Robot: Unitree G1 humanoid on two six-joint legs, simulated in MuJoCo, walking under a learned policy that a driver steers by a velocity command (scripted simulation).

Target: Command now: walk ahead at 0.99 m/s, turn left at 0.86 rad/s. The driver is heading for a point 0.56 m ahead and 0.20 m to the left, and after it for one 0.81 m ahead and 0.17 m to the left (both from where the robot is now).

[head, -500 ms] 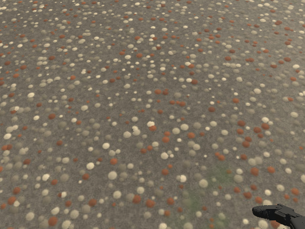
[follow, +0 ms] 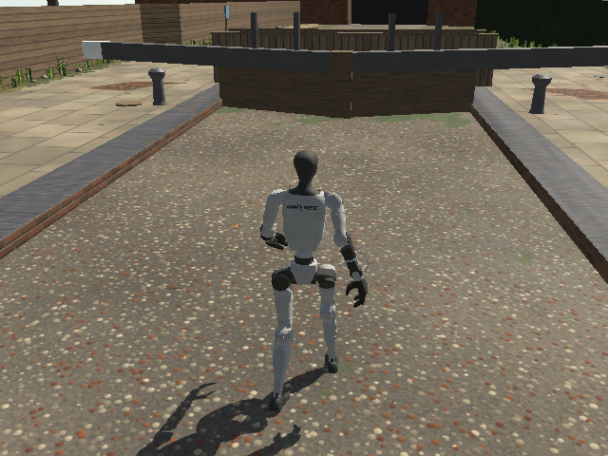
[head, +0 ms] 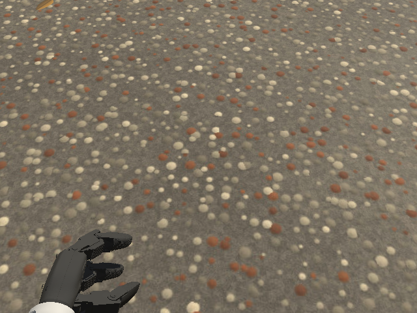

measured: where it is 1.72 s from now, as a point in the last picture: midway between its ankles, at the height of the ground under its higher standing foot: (136, 227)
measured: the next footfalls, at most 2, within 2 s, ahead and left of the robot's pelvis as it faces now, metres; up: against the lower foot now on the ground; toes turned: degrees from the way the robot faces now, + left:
left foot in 0.42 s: +0.55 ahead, +0.09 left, +0.00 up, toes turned +27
right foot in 0.78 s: +0.92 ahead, +0.16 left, +0.00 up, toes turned +53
